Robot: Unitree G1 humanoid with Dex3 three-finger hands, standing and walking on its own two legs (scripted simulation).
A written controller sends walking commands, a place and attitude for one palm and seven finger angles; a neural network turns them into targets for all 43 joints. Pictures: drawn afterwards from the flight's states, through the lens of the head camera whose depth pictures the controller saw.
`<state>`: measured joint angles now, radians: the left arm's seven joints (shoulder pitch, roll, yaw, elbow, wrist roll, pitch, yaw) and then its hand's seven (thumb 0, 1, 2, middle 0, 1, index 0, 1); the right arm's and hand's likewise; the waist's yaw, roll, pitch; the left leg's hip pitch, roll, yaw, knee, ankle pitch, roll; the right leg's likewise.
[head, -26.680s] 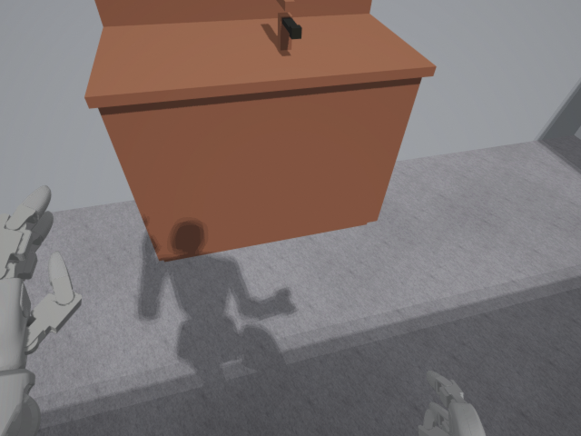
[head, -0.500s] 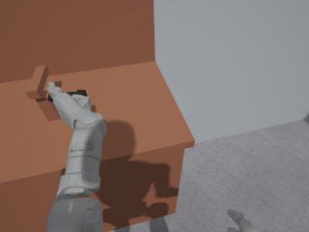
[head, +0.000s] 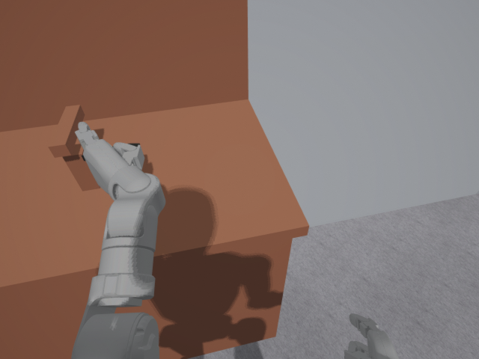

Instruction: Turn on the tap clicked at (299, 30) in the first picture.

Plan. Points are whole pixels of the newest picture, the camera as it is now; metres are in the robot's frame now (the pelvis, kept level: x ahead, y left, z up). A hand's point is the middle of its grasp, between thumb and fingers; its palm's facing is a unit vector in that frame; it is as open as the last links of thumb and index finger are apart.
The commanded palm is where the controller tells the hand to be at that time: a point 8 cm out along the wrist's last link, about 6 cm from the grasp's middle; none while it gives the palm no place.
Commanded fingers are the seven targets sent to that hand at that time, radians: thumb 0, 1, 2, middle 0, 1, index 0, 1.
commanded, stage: lift the hand up off the lever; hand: left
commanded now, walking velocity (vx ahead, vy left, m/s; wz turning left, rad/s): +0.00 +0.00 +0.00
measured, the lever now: (133, 153) +0.44 +0.27 +0.13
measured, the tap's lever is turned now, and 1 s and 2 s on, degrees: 77 77 77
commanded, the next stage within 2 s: draw the hand back beside the body in 0.34 s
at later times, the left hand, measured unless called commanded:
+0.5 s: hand (136, 152) +0.37 +0.21 +0.19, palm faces +0.73 -0.68 -0.05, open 7.8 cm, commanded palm +0.31 +0.24 +0.19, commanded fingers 0.00 0.90 0.90 -0.15 -0.16 -0.15 -0.16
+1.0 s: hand (104, 203) +0.27 +0.23 +0.18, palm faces +0.33 -0.92 -0.22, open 7.6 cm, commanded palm +0.23 +0.26 +0.18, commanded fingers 0.00 0.90 0.90 -0.18 -0.24 -0.18 -0.24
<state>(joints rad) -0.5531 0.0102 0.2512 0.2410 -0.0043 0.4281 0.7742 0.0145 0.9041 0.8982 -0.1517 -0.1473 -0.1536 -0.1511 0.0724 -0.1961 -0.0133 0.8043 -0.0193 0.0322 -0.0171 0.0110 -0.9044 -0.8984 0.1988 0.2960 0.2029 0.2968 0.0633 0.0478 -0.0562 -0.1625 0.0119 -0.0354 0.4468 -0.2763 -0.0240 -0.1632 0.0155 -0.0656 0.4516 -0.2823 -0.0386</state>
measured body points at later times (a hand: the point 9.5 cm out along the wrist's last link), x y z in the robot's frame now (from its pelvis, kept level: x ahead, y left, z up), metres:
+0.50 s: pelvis -0.01 +0.00 +0.00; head -0.03 -0.02 +0.45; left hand +0.32 +0.25 +0.19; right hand +0.20 -0.21 -0.10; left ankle -0.02 +0.14 -0.74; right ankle -0.02 -0.09 -0.74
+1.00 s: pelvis -0.03 +0.01 +0.01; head -0.05 -0.01 +0.46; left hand +0.24 +0.27 +0.19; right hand +0.14 -0.22 -0.09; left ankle -0.02 +0.14 -0.74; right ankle -0.02 -0.09 -0.74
